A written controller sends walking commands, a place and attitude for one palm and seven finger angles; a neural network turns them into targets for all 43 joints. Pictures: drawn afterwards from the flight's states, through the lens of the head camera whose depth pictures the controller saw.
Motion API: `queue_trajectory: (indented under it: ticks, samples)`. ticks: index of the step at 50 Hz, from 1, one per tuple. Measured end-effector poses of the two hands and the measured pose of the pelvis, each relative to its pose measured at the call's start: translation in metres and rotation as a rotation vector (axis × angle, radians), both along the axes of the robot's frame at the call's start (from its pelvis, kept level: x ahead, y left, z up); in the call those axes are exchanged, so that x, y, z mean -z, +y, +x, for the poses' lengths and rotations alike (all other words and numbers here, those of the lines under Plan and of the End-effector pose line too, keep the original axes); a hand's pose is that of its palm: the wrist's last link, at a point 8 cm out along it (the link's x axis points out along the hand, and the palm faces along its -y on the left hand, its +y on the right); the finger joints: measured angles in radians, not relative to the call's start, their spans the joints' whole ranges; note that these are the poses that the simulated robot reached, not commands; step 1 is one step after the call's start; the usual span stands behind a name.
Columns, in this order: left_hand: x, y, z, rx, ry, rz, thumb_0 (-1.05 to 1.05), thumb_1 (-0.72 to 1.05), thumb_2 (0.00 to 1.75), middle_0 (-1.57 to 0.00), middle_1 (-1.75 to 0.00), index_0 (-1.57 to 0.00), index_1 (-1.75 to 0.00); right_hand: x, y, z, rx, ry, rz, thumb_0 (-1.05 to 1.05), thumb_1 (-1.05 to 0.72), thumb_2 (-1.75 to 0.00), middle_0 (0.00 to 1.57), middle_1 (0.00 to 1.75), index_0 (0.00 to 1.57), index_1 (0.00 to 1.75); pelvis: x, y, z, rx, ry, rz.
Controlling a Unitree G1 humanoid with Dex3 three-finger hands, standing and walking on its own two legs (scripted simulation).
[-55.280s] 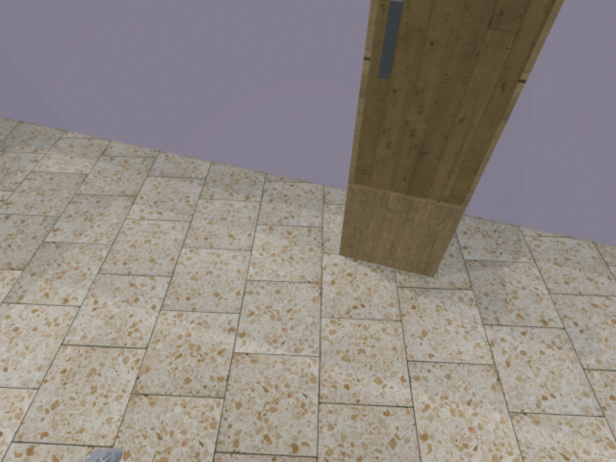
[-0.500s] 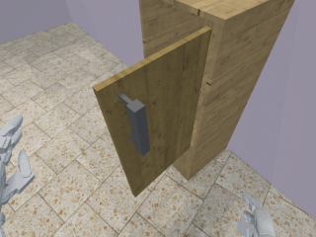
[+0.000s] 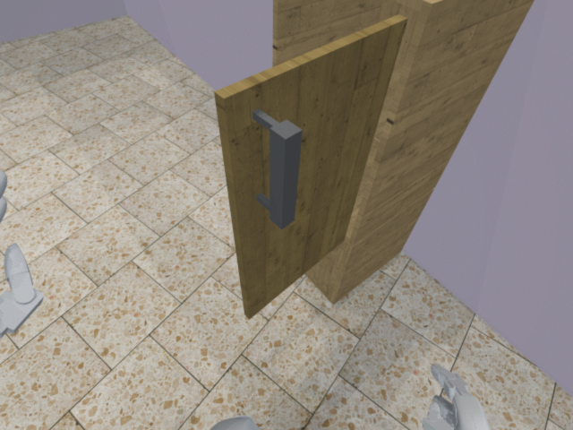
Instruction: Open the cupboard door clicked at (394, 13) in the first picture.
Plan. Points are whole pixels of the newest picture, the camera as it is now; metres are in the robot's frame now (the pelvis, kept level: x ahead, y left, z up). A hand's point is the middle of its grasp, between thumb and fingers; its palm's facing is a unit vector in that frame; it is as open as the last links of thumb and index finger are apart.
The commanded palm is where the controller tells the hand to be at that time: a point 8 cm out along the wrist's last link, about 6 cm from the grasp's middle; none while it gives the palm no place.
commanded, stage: step back with the hand held close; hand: left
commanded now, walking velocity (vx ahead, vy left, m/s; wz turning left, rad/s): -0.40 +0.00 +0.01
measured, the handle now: (272, 171) +0.41 +0.05 +0.15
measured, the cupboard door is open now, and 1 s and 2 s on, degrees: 95 95 95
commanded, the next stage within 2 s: stop stepping back and stand still in 0.58 s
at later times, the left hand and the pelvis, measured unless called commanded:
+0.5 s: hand (29, 372) +0.14 +0.22 +0.18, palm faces +0.26 -0.85 -0.46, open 7.4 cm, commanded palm +0.08 +0.28 +0.19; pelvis -0.08 -0.01 +0.00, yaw -4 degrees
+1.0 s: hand out of the picture +0.07 +0.27 +0.18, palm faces +0.37 -0.83 -0.41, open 7.4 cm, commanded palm +0.00 +0.31 +0.19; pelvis -0.16 +0.02 +0.02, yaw -3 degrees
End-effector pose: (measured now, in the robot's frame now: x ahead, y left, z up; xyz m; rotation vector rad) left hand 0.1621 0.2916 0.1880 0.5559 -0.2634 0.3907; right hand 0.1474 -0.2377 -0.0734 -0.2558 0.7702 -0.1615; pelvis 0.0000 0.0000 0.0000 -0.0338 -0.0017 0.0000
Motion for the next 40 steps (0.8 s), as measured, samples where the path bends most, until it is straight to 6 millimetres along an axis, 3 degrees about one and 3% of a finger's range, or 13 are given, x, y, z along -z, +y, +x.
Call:
queue_trajectory:
  ticks: [5, 11, 16, 20, 25, 31, 36, 40]
  samples:
    - [0.000, 0.010, -0.006, 0.019, -0.024, 0.016, 0.01, 0.89, 0.90, -0.21, -0.30, -0.21, -0.30, -0.002, 0.005, -0.013, 0.010, -0.006, -0.024, 0.02, -0.90, -0.90, 0.21, 0.30, 0.20, 0.30, 0.002, 0.007, -0.010, -0.007, -0.011, -0.017]
    - [-0.015, 0.018, -0.021, 0.000, -0.032, 0.011, 0.01, 0.89, 0.90, -0.21, -0.30, -0.21, -0.30, -0.014, 0.018, -0.022, -0.010, -0.007, 0.007, 0.02, -0.91, -0.90, 0.21, 0.30, 0.20, 0.30, -0.013, 0.006, -0.020, 0.000, 0.030, -0.029]
    - [-0.013, 0.004, -0.033, 0.035, 0.010, -0.033, 0.01, 0.89, 0.90, -0.21, -0.30, -0.21, -0.30, -0.021, 0.023, -0.024, -0.047, -0.039, 0.040, 0.02, -0.90, -0.90, 0.21, 0.30, 0.20, 0.30, -0.019, 0.001, -0.039, 0.030, 0.072, -0.027]
    - [-0.005, -0.014, -0.043, 0.113, 0.039, -0.005, 0.01, 0.89, 0.90, -0.20, -0.30, -0.21, -0.30, -0.015, 0.015, -0.029, -0.059, -0.067, 0.049, 0.01, -0.90, -0.90, 0.21, 0.30, 0.21, 0.30, -0.009, -0.007, -0.067, 0.074, 0.075, -0.002]
    - [-0.007, -0.025, -0.058, 0.192, 0.015, 0.000, 0.01, 0.89, 0.90, -0.21, -0.30, -0.22, -0.30, -0.016, -0.002, -0.058, 0.017, -0.072, 0.025, 0.01, -0.90, -0.90, 0.21, 0.30, 0.21, 0.30, -0.005, -0.009, -0.083, 0.071, 0.018, -0.030]
    - [-0.008, -0.008, -0.078, 0.175, -0.046, 0.003, 0.01, 0.88, 0.90, -0.21, -0.30, -0.22, -0.30, -0.018, -0.019, -0.097, 0.072, -0.063, -0.050, 0.02, -0.91, -0.90, 0.21, 0.30, 0.20, 0.30, 0.000, -0.004, -0.095, 0.048, -0.009, -0.034]
    - [-0.008, 0.003, -0.108, 0.124, -0.021, 0.013, 0.01, 0.89, 0.90, -0.21, -0.30, -0.22, -0.30, -0.016, -0.020, -0.125, 0.060, -0.031, -0.047, 0.02, -0.91, -0.90, 0.21, 0.30, 0.20, 0.30, -0.003, -0.003, -0.122, 0.028, 0.002, -0.035]
    - [-0.005, 0.007, -0.130, 0.100, -0.018, -0.017, 0.01, 0.89, 0.90, -0.21, -0.30, -0.21, -0.30, -0.016, -0.012, -0.146, 0.066, 0.006, -0.055, 0.02, -0.91, -0.90, 0.21, 0.30, 0.20, 0.30, -0.006, 0.006, -0.123, 0.062, 0.003, -0.009]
